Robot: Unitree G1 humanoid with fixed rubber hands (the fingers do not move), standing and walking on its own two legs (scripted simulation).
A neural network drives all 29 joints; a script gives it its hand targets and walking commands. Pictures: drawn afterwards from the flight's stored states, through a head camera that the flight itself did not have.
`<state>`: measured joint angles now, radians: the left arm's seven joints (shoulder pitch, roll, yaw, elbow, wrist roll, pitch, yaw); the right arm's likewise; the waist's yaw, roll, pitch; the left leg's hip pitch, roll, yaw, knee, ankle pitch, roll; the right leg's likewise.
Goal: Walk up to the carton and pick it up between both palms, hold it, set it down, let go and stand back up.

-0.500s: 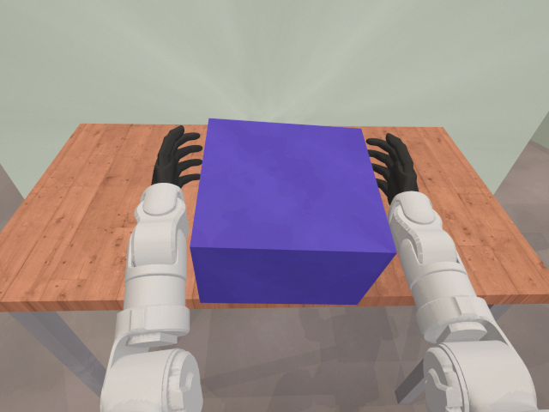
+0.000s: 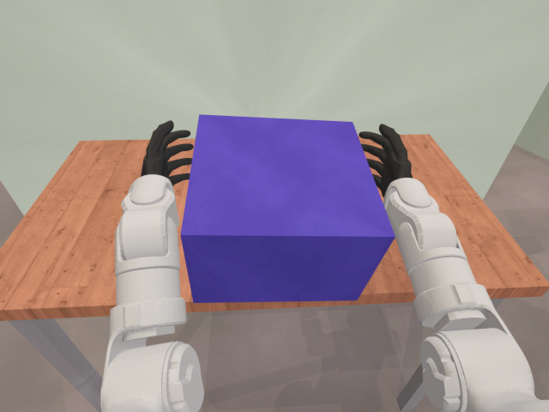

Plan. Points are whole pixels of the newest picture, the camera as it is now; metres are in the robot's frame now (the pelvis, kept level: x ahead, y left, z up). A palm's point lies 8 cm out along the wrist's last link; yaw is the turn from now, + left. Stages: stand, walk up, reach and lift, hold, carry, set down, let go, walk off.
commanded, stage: reach and lift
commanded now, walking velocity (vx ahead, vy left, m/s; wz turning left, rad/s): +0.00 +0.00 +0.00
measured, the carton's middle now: (277, 207) +0.37 -0.01 +0.15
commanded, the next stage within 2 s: hold in 0.86 s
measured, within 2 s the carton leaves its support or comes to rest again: neither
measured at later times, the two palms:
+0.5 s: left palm (156, 172) +0.38 +0.15 +0.21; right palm (395, 172) +0.37 -0.18 +0.20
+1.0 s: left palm (148, 167) +0.37 +0.16 +0.23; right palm (393, 160) +0.37 -0.17 +0.22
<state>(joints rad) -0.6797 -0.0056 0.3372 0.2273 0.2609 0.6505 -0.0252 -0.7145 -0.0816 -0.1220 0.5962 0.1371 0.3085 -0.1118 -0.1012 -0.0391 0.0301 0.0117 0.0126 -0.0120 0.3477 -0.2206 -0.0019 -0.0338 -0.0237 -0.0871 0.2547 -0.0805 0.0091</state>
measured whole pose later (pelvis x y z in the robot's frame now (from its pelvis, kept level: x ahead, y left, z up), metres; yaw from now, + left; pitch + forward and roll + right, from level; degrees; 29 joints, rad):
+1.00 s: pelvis +0.00 +0.00 +0.00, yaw +0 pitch -8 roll -1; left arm -0.72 0.01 0.35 0.18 0.26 0.73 -0.04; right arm -0.79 -0.12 -0.08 0.58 0.21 0.39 -0.14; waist -0.10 -0.03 0.01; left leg 0.00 0.01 -0.01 0.37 -0.23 0.00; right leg -0.03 -0.02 -0.09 0.25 -0.08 0.01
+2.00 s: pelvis +0.00 -0.01 +0.00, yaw +1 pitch -7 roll -1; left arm -0.76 0.04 0.39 0.17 0.27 0.81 -0.10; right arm -0.85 -0.11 -0.07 0.55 0.23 0.51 -0.18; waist -0.08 -0.02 -0.02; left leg -0.01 0.02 -0.03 0.35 -0.22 -0.01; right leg -0.05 -0.02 -0.10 0.26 -0.09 0.00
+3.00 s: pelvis +0.00 -0.01 +0.00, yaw +0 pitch -7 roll -1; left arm -0.76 0.03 0.40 0.18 0.27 0.81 -0.08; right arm -0.87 -0.12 -0.08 0.57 0.22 0.51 -0.17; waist -0.08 -0.01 -0.03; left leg -0.01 0.02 -0.02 0.35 -0.22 -0.01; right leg -0.05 -0.02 -0.09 0.26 -0.08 0.00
